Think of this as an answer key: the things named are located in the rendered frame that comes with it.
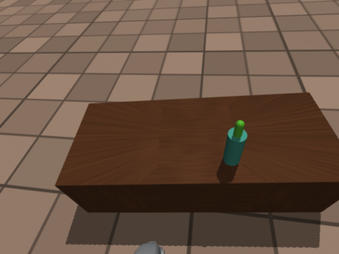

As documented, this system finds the bottle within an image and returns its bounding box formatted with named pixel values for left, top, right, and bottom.
left=223, top=120, right=247, bottom=166

